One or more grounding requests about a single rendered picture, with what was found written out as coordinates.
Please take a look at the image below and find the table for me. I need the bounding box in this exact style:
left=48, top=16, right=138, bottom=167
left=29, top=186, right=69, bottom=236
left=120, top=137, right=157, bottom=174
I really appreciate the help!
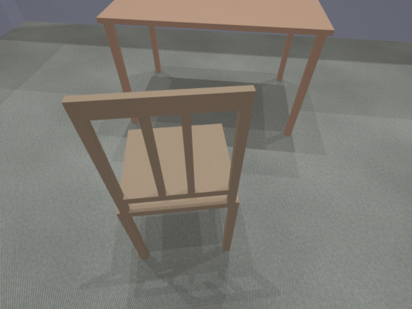
left=96, top=0, right=335, bottom=136

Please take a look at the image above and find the chair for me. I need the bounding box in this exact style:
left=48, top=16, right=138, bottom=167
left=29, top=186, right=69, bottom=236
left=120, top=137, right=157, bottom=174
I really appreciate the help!
left=61, top=85, right=256, bottom=259

